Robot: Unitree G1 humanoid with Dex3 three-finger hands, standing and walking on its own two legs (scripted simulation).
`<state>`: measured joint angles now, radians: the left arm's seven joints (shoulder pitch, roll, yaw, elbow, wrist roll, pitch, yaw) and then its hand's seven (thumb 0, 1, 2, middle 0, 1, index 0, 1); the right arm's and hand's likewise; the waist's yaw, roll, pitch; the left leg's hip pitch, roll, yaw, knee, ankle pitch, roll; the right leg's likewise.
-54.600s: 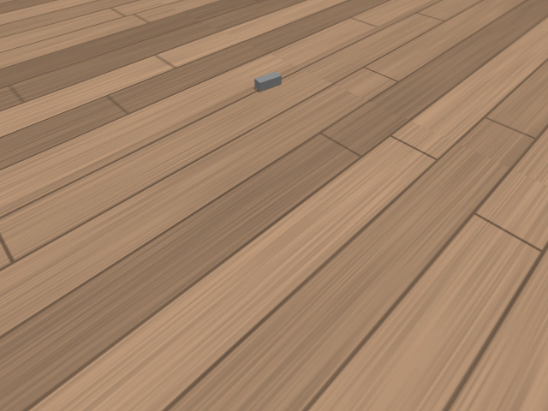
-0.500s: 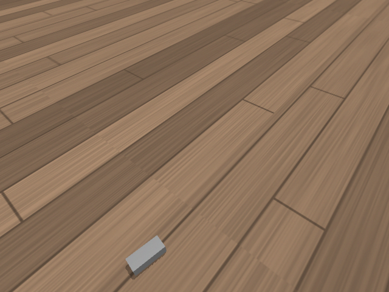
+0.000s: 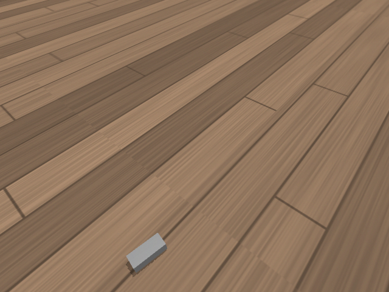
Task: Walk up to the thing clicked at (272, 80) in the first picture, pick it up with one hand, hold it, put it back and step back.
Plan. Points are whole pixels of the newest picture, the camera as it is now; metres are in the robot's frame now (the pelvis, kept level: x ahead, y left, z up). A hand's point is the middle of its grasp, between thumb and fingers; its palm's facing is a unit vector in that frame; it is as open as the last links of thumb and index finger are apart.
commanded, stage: stand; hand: left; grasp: from above
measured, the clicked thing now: (147, 252) +0.48 +0.27 -0.75
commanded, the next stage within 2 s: rise first in 0.18 s
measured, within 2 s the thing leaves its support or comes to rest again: neither
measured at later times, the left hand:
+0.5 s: hand out of the picture +0.16 +0.25 -0.16, palm faces -0.01 -0.94 -0.34, open 8.6 cm
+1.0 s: hand out of the picture +0.14 +0.28 -0.24, palm faces -0.13 -0.82 -0.55, open 14.0 cm
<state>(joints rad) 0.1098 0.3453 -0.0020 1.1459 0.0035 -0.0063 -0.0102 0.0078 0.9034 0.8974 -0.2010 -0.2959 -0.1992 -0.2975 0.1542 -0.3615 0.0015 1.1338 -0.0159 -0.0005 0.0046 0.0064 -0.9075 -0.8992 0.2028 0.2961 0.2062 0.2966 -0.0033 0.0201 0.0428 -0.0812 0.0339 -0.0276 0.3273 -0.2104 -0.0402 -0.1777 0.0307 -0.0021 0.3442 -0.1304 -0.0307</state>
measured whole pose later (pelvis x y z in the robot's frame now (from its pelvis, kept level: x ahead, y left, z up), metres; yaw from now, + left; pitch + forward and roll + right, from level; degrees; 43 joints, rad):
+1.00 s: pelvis +0.00 +0.04 -0.08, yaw +1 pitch +17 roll -1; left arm 0.19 0.24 0.07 0.53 0.31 0.26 0.18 0.00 -0.51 0.95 -0.13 -0.98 -0.12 -0.99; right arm 0.20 -0.23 -0.03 0.59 0.00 -0.11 -0.02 0.01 -0.89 -0.89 0.20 0.30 0.21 0.30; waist -0.02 -0.01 -0.11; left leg -0.83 -0.02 -0.03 1.09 -0.56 0.01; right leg -0.90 -0.01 0.00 1.04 -0.44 0.02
